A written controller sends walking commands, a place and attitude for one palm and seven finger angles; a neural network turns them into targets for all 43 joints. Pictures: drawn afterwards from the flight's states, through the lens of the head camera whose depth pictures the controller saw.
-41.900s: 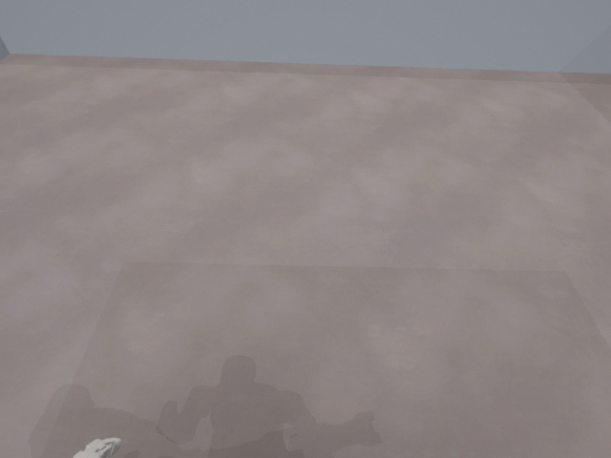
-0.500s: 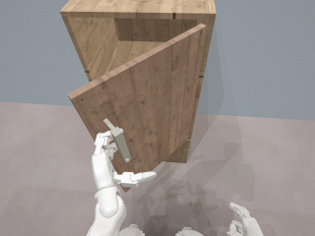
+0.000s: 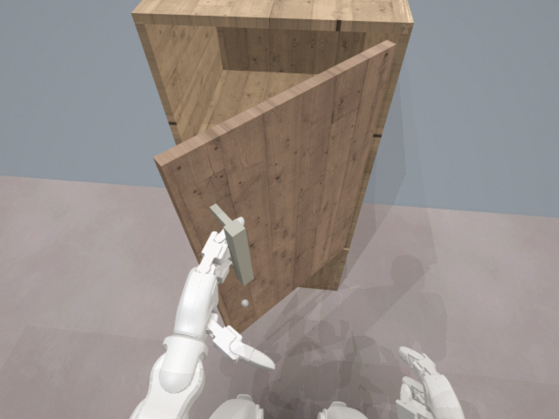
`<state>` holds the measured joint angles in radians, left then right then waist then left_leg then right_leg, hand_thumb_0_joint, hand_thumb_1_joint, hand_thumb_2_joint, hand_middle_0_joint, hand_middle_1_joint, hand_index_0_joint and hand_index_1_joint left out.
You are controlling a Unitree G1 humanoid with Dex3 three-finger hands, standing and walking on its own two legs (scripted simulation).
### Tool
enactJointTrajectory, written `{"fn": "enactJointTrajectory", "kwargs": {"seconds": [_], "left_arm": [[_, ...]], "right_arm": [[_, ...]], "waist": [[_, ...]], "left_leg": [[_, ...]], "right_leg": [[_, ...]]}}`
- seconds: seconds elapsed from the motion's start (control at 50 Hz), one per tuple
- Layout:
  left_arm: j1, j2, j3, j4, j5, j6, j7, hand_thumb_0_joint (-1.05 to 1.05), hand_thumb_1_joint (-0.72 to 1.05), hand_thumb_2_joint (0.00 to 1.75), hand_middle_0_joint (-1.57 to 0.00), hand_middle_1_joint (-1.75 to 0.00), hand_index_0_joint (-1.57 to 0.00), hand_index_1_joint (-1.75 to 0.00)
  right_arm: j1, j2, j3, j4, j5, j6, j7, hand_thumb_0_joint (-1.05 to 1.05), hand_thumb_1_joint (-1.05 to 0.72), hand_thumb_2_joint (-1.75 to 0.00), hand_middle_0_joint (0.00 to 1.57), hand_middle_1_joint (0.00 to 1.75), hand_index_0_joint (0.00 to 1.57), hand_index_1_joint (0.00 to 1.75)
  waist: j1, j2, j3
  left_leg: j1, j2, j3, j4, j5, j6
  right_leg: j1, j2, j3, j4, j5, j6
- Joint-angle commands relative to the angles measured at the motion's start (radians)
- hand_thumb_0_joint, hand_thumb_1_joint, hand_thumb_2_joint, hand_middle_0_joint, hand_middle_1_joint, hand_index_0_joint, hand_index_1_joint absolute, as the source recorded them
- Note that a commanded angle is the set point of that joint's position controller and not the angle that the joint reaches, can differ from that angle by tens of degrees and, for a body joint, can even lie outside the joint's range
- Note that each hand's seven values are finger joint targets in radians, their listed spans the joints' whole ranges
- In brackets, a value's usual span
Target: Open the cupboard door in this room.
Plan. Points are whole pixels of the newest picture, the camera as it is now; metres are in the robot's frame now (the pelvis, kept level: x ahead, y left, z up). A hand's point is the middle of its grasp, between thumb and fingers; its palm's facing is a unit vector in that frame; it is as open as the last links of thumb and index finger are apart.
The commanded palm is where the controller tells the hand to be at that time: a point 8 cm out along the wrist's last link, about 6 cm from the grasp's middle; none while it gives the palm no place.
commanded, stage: slide the hand sideways off the handle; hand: left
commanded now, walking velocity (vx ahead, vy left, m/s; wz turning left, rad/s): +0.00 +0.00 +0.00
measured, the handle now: (232, 246) +0.35 +0.09 +0.05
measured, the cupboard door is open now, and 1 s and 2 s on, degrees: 46 47 47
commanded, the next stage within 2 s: draw the hand back to the body in 1.04 s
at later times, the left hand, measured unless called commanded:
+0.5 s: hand (207, 331) +0.23 +0.11 +0.05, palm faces -0.08 -1.00 -0.01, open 16.3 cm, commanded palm +0.21 +0.16 +0.05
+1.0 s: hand (169, 362) +0.19 +0.15 +0.04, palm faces -0.07 -1.00 -0.03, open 16.3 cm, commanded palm +0.17 +0.20 +0.05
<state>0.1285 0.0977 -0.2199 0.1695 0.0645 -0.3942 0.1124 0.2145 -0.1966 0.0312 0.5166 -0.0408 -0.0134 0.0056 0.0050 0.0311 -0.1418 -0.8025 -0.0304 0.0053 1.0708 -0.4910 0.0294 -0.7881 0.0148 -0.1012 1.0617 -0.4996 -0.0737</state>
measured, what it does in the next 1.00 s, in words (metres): stands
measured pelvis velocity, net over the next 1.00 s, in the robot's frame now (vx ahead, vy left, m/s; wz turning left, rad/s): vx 0.00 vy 0.02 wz -0.01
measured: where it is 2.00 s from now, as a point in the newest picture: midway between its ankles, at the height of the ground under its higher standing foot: outside the picture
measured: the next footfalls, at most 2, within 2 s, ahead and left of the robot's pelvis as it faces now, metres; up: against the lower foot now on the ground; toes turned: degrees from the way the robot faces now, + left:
none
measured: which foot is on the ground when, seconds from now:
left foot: down 0.00-1.00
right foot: down 0.00-1.00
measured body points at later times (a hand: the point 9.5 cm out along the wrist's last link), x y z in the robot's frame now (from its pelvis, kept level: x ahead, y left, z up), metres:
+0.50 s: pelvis +0.00 +0.03 -0.01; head +0.05 +0.03 +0.44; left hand +0.23 +0.16 +0.05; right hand +0.18 -0.19 -0.08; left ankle +0.02 +0.10 -0.66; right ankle +0.02 -0.08 -0.66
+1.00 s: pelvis +0.00 +0.02 -0.02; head +0.06 +0.03 +0.43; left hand +0.19 +0.20 +0.05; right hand +0.19 -0.20 -0.08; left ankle +0.02 +0.10 -0.66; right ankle +0.02 -0.08 -0.66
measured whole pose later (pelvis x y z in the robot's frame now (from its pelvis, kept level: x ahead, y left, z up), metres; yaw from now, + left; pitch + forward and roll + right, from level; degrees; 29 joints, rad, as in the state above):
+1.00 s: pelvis +0.00 +0.02 -0.02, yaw -1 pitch +15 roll -2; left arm 0.60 0.18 -0.06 -0.26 -0.13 -0.36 -0.12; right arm 0.26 -0.22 0.02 0.38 0.01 -0.06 -0.01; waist 0.01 0.03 -0.16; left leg -0.90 -0.02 0.00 1.20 -0.56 0.06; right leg -0.87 0.02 -0.10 1.15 -0.54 -0.05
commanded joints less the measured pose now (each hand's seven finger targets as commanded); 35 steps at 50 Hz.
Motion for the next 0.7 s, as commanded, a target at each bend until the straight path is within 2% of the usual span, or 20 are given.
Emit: {"fn": "enactJointTrajectory", "kwargs": {"seconds": [0.0, 0.02, 0.04, 0.06, 0.1, 0.16, 0.18, 0.22, 0.26, 0.28, 0.3, 0.34, 0.36, 0.44, 0.5, 0.52, 0.54, 0.58, 0.62, 0.68], "left_arm": [[-0.119, -0.117, -0.057, -0.26, -0.186, -0.022, -0.194, 0.0, -0.5, 0.3, -0.15, -0.3, -0.15, -0.3], [-0.084, -0.104, -0.017, -0.265, -0.216, -0.006, -0.186, 0.0, -0.5, 0.3, -0.15, -0.3, -0.15, -0.3], [-0.05, -0.099, 0.007, -0.265, -0.226, 0.007, -0.168, 0.0, -0.5, 0.3, -0.15, -0.3, -0.15, -0.3], [-0.072, -0.101, 0.008, -0.285, -0.218, 0.011, -0.145, 0.0, -0.5, 0.3, -0.15, -0.3, -0.15, -0.3], [-0.06, -0.056, 0.037, -0.333, -0.169, -0.002, -0.091, 0.0, -0.5, 0.3, -0.15, -0.3, -0.15, -0.3], [0.005, -0.034, 0.021, -0.346, -0.074, -0.023, -0.044, 0.0, -0.5, 0.3, -0.15, -0.3, -0.15, -0.3], [0.018, -0.03, 0.008, -0.369, -0.052, -0.028, -0.039, 0.0, -0.5, 0.3, -0.15, -0.3, -0.15, -0.3], [0.072, -0.042, -0.016, -0.406, -0.04, -0.033, -0.041, 0.0, -0.5, 0.3, -0.15, -0.3, -0.15, -0.3], [0.088, -0.028, -0.009, -0.448, -0.053, -0.025, -0.049, 0.0, -0.5, 0.3, -0.15, -0.3, -0.15, -0.3], [0.109, -0.01, 0.012, -0.46, -0.06, -0.017, -0.05, 0.0, -0.5, 0.3, -0.15, -0.3, -0.15, -0.3], [0.115, -0.015, 0.007, -0.488, -0.07, -0.011, -0.054, 0.0, -0.5, 0.3, -0.15, -0.3, -0.15, -0.3], [0.138, -0.008, 0.021, -0.499, -0.087, 0.002, -0.06, 0.0, -0.5, 0.3, -0.15, -0.3, -0.15, -0.3], [0.147, -0.003, 0.032, -0.506, -0.095, 0.004, -0.06, 0.0, -0.5, 0.3, -0.15, -0.3, -0.15, -0.3], [0.18, -0.01, 0.017, -0.527, -0.102, 0.0, -0.077, 0.0, -0.5, 0.3, -0.15, -0.3, -0.15, -0.3], [0.241, -0.004, 0.018, -0.541, -0.107, -0.004, -0.104, 0.0, -0.5, 0.3, -0.15, -0.3, -0.15, -0.3], [0.264, 0.012, 0.039, -0.547, -0.115, -0.004, -0.11, 0.0, -0.5, 0.3, -0.15, -0.3, -0.15, -0.3], [0.269, 0.017, 0.04, -0.56, -0.118, -0.003, -0.116, 0.0, -0.5, 0.3, -0.15, -0.3, -0.15, -0.3], [0.333, 0.057, 0.091, -0.559, -0.123, 0.001, -0.125, 0.0, -0.5, 0.3, -0.15, -0.3, -0.15, -0.3], [0.368, 0.061, 0.094, -0.587, -0.127, 0.0, -0.136, 0.0, -0.5, 0.3, -0.15, -0.3, -0.15, -0.3], [0.391, 0.065, 0.102, -0.607, -0.143, 0.0, -0.153, 0.0, -0.5, 0.3, -0.15, -0.3, -0.15, -0.3]], "right_arm": [[-0.058, -0.115, -0.035, -0.201, 0.052, -0.078, -0.023, 0.0, -0.9, -0.9, 0.2, 0.3, 0.2, 0.3], [-0.062, -0.121, -0.037, -0.207, 0.056, -0.084, -0.026, 0.0, -0.9, -0.9, 0.2, 0.3, 0.2, 0.3], [-0.065, -0.126, -0.038, -0.214, 0.058, -0.087, -0.026, 0.0, -0.9, -0.9, 0.2, 0.3, 0.2, 0.3], [-0.064, -0.127, -0.038, -0.216, 0.057, -0.09, -0.025, 0.0, -0.9, -0.9, 0.2, 0.3, 0.2, 0.3], [-0.056, -0.126, -0.043, -0.219, 0.046, -0.094, -0.014, 0.0, -0.9, -0.9, 0.2, 0.3, 0.2, 0.3], [-0.035, -0.122, -0.05, -0.227, 0.033, -0.085, 0.005, 0.0, -0.9, -0.9, 0.2, 0.3, 0.2, 0.3], [-0.027, -0.123, -0.052, -0.233, 0.03, -0.083, 0.009, 0.0, -0.9, -0.9, 0.2, 0.3, 0.2, 0.3], [-0.031, -0.121, -0.053, -0.252, 0.032, -0.076, 0.018, 0.0, -0.9, -0.9, 0.2, 0.3, 0.2, 0.3], [-0.028, -0.123, -0.052, -0.267, 0.034, -0.071, 0.017, 0.0, -0.9, -0.9, 0.2, 0.3, 0.2, 0.3], [-0.027, -0.126, -0.053, -0.271, 0.035, -0.068, 0.011, 0.0, -0.9, -0.9, 0.2, 0.3, 0.2, 0.3], [-0.031, -0.125, -0.051, -0.277, 0.036, -0.067, 0.008, 0.0, -0.9, -0.9, 0.2, 0.3, 0.2, 0.3], [-0.028, -0.124, -0.047, -0.28, 0.039, -0.066, 0.001, 0.0, -0.9, -0.9, 0.2, 0.3, 0.2, 0.3], [-0.025, -0.124, -0.046, -0.28, 0.04, -0.066, -0.002, 0.0, -0.9, -0.9, 0.2, 0.3, 0.2, 0.3], [-0.021, -0.126, -0.043, -0.279, 0.042, -0.076, -0.01, 0.0, -0.9, -0.9, 0.2, 0.3, 0.2, 0.3], [-0.014, -0.128, -0.046, -0.282, 0.042, -0.084, -0.01, 0.0, -0.9, -0.9, 0.2, 0.3, 0.2, 0.3], [-0.011, -0.129, -0.046, -0.284, 0.042, -0.085, -0.01, 0.0, -0.9, -0.9, 0.2, 0.3, 0.2, 0.3], [-0.012, -0.129, -0.046, -0.286, 0.041, -0.086, -0.01, 0.0, -0.9, -0.9, 0.2, 0.3, 0.2, 0.3], [-0.008, -0.13, -0.048, -0.288, 0.041, -0.085, -0.011, 0.0, -0.9, -0.9, 0.2, 0.3, 0.2, 0.3], [-0.004, -0.128, -0.049, -0.297, 0.043, -0.083, -0.009, 0.0, -0.9, -0.9, 0.2, 0.3, 0.2, 0.3], [-0.007, -0.13, -0.05, -0.301, 0.048, -0.084, -0.011, 0.0, -0.9, -0.9, 0.2, 0.3, 0.2, 0.3]], "waist": [[-0.039, -0.092, -0.185], [-0.028, -0.131, -0.185], [-0.02, -0.154, -0.178], [-0.027, -0.154, -0.171], [-0.01, -0.085, -0.198], [-0.013, -0.052, -0.183], [-0.012, -0.049, -0.199], [-0.009, -0.002, -0.191], [-0.007, 0.003, -0.206], [-0.005, -0.026, -0.22], [-0.008, -0.016, -0.228], [-0.013, -0.022, -0.205], [-0.014, -0.045, -0.189], [-0.028, -0.032, -0.165], [-0.024, -0.04, -0.184], [-0.015, -0.034, -0.189], [-0.016, -0.023, -0.196], [0.004, -0.034, -0.202], [0.003, -0.029, -0.21], [-0.005, -0.022, -0.184]], "left_leg": [[0.138, 0.006, -0.052, -0.155, 0.165, 0.004], [0.128, 0.006, -0.054, -0.164, 0.146, 0.0], [0.125, 0.008, -0.056, -0.17, 0.139, -0.001], [0.122, 0.008, -0.061, -0.17, 0.131, -0.001], [0.118, 0.006, -0.062, -0.157, 0.152, -0.004], [0.104, 0.012, -0.063, -0.136, 0.16, -0.007], [0.105, 0.014, -0.071, -0.133, 0.179, -0.007], [0.119, 0.017, -0.072, -0.139, 0.161, -0.013], [0.123, 0.017, -0.074, -0.141, 0.154, -0.013], [0.125, 0.02, -0.079, -0.14, 0.174, -0.013], [0.13, 0.019, -0.074, -0.138, 0.176, -0.012], [0.12, 0.019, -0.077, -0.14, 0.16, -0.013], [0.111, 0.02, -0.08, -0.144, 0.146, -0.013], [0.106, 0.025, -0.095, -0.14, 0.141, -0.016], [0.105, 0.027, -0.096, -0.129, 0.171, -0.017], [0.101, 0.025, -0.093, -0.128, 0.175, -0.019], [0.101, 0.023, -0.092, -0.125, 0.18, -0.02], [0.086, 0.021, -0.089, -0.122, 0.209, -0.021], [0.089, 0.021, -0.084, -0.116, 0.223, -0.023], [0.079, 0.021, -0.086, -0.109, 0.228, -0.023]], "right_leg": [[0.193, -0.016, 0.109, -0.231, 0.241, 0.037], [0.2, -0.015, 0.102, -0.24, 0.197, 0.04], [0.191, -0.012, 0.091, -0.237, 0.176, 0.04], [0.169, -0.011, 0.081, -0.226, 0.163, 0.041], [0.143, -0.014, 0.074, -0.179, 0.175, 0.032], [0.084, -0.013, 0.072, -0.138, 0.174, 0.025], [0.082, -0.011, 0.068, -0.121, 0.184, 0.021], [0.06, -0.01, 0.064, -0.12, 0.16, 0.019], [0.073, -0.006, 0.066, -0.123, 0.158, 0.018], [0.088, -0.002, 0.063, -0.118, 0.174, 0.017], [0.09, -0.002, 0.065, -0.122, 0.181, 0.021], [0.089, 0.001, 0.063, -0.128, 0.173, 0.023], [0.089, 0.003, 0.059, -0.131, 0.159, 0.024], [0.052, 0.006, 0.05, -0.119, 0.145, 0.026], [0.056, 0.007, 0.047, -0.104, 0.168, 0.027], [0.064, 0.007, 0.049, -0.103, 0.173, 0.026], [0.065, 0.006, 0.049, -0.099, 0.18, 0.026], [0.087, 0.008, 0.051, -0.091, 0.203, 0.022], [0.087, 0.007, 0.05, -0.084, 0.219, 0.025], [0.074, 0.01, 0.048, -0.084, 0.222, 0.026]]}}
